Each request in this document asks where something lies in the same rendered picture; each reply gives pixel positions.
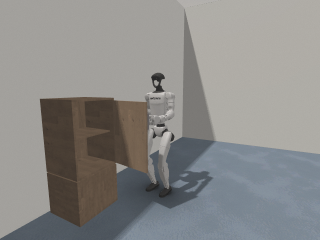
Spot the left robot shin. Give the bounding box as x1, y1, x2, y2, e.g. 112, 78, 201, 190
158, 163, 170, 189

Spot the cupboard door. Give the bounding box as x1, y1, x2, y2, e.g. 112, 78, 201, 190
112, 100, 148, 174

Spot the robot left hand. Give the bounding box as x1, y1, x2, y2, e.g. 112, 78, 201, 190
149, 115, 160, 126

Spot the robot torso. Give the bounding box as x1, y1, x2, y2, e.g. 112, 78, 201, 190
149, 90, 169, 138

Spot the right robot upper arm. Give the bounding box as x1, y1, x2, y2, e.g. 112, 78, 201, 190
144, 92, 151, 115

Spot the left robot forearm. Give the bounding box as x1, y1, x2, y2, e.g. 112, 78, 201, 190
159, 110, 175, 123

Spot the left robot upper arm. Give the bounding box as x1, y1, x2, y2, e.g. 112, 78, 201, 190
165, 92, 175, 113

